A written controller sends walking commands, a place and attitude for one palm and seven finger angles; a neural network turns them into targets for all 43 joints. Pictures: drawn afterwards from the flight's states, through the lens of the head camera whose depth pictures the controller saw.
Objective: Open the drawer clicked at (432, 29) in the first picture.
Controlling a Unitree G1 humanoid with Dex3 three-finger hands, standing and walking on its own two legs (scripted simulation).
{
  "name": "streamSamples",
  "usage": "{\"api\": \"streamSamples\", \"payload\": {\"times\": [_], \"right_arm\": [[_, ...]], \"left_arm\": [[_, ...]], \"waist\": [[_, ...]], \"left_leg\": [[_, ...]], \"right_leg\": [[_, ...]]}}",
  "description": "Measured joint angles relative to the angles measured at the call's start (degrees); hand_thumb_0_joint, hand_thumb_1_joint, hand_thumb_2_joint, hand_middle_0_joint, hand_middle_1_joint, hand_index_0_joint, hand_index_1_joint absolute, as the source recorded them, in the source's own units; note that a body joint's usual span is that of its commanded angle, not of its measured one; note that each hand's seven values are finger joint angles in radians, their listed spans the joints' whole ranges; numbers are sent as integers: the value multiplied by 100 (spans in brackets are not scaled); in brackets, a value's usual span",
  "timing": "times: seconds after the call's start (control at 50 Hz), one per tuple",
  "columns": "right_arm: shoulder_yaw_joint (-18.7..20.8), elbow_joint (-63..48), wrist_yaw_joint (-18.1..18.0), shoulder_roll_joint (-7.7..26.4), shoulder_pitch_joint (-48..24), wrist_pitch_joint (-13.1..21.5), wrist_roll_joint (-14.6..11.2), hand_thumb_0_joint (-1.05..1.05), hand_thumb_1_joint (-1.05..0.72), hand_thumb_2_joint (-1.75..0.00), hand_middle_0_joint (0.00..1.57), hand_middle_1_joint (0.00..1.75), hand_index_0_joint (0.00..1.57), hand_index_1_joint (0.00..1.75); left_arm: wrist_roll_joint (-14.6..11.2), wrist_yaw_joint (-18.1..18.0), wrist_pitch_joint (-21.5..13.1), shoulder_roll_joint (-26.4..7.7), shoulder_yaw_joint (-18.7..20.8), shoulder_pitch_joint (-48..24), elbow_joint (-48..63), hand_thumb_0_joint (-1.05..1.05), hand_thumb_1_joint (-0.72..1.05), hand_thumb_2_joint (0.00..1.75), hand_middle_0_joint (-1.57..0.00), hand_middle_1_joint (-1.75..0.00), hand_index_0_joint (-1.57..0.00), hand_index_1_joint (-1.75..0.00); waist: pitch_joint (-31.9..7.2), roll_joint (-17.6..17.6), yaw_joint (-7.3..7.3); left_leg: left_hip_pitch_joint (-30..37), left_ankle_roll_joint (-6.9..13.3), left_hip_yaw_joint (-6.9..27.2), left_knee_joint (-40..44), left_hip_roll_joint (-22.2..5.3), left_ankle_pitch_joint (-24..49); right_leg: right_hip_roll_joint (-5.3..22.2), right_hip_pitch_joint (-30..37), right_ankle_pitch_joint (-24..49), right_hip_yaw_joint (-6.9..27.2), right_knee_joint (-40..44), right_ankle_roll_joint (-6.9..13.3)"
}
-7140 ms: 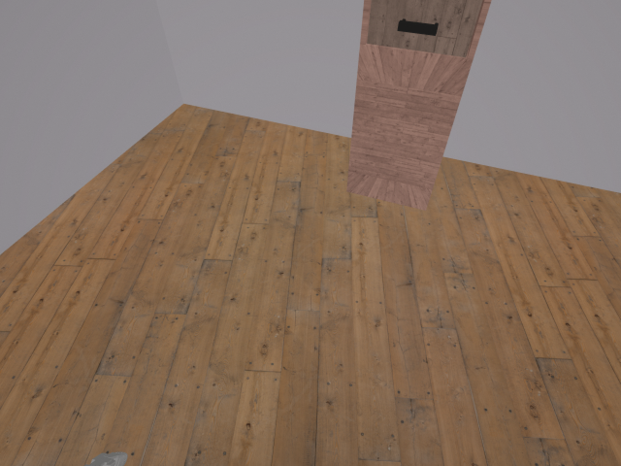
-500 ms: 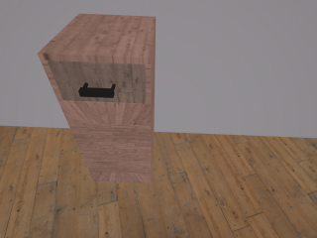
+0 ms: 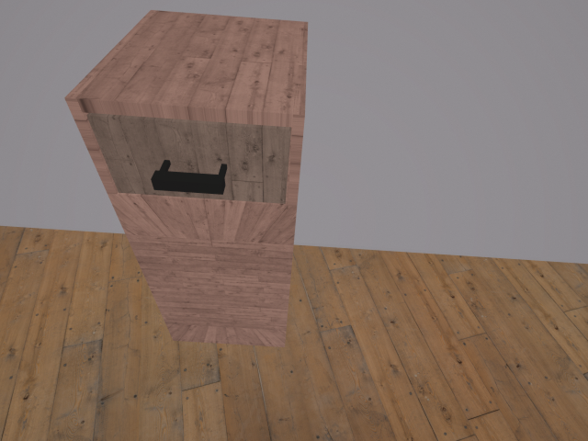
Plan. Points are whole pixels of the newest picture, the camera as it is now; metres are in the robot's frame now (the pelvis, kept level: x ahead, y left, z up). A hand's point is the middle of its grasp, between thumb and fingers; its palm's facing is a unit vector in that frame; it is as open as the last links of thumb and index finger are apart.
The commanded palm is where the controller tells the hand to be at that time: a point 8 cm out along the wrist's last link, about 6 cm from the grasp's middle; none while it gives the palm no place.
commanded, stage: come to a stop and stand still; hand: left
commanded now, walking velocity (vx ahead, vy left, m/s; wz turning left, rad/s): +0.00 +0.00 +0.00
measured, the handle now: (192, 174) +0.54 +0.22 +0.04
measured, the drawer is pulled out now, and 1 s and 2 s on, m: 0.00 0.00 0.00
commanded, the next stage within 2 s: look again from close up in 1.14 s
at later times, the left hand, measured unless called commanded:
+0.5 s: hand out of the picture +0.09 +0.17 -0.17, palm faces +0.09 -0.97 -0.23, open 7.3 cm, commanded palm none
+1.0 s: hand out of the picture -0.04 +0.15 -0.16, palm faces +0.06 -0.99 -0.14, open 7.4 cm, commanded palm none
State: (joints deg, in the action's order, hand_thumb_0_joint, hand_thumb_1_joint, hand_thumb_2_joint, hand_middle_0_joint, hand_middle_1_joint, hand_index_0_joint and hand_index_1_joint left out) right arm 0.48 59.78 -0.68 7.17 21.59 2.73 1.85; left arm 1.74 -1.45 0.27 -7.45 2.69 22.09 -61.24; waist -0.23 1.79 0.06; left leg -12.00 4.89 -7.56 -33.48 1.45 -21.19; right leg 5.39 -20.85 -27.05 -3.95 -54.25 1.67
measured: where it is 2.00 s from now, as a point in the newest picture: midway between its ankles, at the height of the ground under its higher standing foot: outside the picture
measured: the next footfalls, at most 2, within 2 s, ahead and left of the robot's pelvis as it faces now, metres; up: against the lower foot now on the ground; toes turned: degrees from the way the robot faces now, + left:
right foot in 0.28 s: +0.15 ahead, -0.11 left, +0.00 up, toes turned -4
left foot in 0.58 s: +0.05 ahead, +0.12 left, +0.00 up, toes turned +4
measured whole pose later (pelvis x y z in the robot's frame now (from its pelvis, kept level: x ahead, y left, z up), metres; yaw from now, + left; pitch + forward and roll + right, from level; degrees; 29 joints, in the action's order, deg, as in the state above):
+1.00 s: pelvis +0.00 +0.00 +0.01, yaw +1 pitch -1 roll +0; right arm 0.1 63.1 -1.2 7.9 16.6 0.1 0.9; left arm 0.8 -1.6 0.0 -6.2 -0.7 20.2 -63.7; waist 1.6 0.1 0.5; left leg -12.1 0.4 -3.3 -26.0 -0.8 -12.7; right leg 0.4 -13.0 -12.2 -1.0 -26.5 0.3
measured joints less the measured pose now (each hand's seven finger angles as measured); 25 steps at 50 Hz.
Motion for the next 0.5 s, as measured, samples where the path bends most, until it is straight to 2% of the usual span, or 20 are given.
{"api": "streamSamples", "payload": {"times": [0.04, 0.08, 0.14, 0.22, 0.28, 0.3, 0.38, 0.42, 0.46, 0.5], "right_arm": [[-30, -21, -41, -46, -6, 80, 9, 1, -91, -90, 20, 30, 20, 30], [-77, 14, -79, -109, 14, 143, 1, 1, -91, -90, 20, 30, 20, 30], [-149, 117, -125, -214, 29, 143, -20, 1, -91, -90, 20, 30, 20, 30], [-141, 264, -138, -275, -34, -8, -44, 1, -91, -90, 20, 30, 20, 30], [-54, 299, -118, -263, -83, -132, -69, 1, -91, -90, 20, 30, 20, 30], [-21, 296, -109, -246, -106, -165, -82, 1, -91, -90, 20, 30, 20, 30], [140, 179, -99, -114, -417, -326, -143, 1, -91, -90, 20, 30, 20, 30], [186, 119, -84, -59, -587, -404, -141, 1, -91, -90, 20, 30, 20, 30], [214, 83, -85, 24, -707, -466, -102, 2, -93, -90, 20, 30, 20, 30], [229, 16, -45, 92, -755, -448, -97, 2, -93, -90, 20, 30, 20, 30]], "left_arm": [[1, 38, -20, -29, 11, -138, -13, 1, 90, 90, -20, -30, -20, -30], [-10, 39, -47, -53, 6, -337, 38, 1, 91, 90, -20, -30, -20, -30], [-30, -34, -30, -164, 12, -623, 121, 2, 94, 90, -20, -30, -20, -30], [-60, -71, -34, -166, -41, -916, 304, 2, 94, 90, -20, -30, -20, -30], [-46, -91, -68, -122, -85, -975, 462, 1, 93, 90, -20, -30, -20, -30], [-37, -99, -100, -108, -93, -965, 505, 1, 92, 90, -20, -30, -20, -30], [-52, -145, -160, -45, -91, -1036, 571, 0, 93, 90, -20, -30, -20, -30], [-34, -171, -101, -65, -70, -1069, 600, 0, 93, 90, -20, -30, -20, -30], [-7, -167, -39, -101, -48, -1079, 629, 0, 93, 90, -20, -30, -20, -30], [20, -153, 12, -148, -26, -1061, 653, 0, 93, 90, -20, -30, -20, -30]], "waist": [[29, 7, -60], [86, 2, -68], [198, -28, -54], [373, -113, -49], [448, -152, -22], [452, -167, 0], [534, -276, -57], [521, -241, -45], [470, -177, -16], [402, -83, 35]], "left_leg": [[224, 1, -22, 371, 48, 120], [450, 16, -10, 747, 88, 278], [710, -11, 40, 1127, 112, 420], [868, -51, 113, 1147, 158, 343], [830, -96, 114, 788, 189, 71], [749, -123, 103, 556, 177, -71], [-134, -376, 382, -1277, 82, -914], [-502, -449, 513, -1896, 17, -1010], [-684, -490, 560, -1945, -79, -922], [-681, -507, 554, -1569, -160, -765]], "right_leg": [[-45, -381, 252, -36, -616, 16], [-84, -625, 488, -93, -678, -38], [-173, -711, 914, -138, -7, -108], [-269, -431, 1271, -105, 1150, -110], [-294, -22, 1778, -99, 1932, -89], [-312, 85, 1740, -94, 2083, -33], [-356, -21, 1415, -210, 1922, 147], [-353, -19, 1517, -247, 2035, 153], [-345, -30, 1632, -258, 2167, 155], [-332, -59, 1736, -234, 2268, 141]]}}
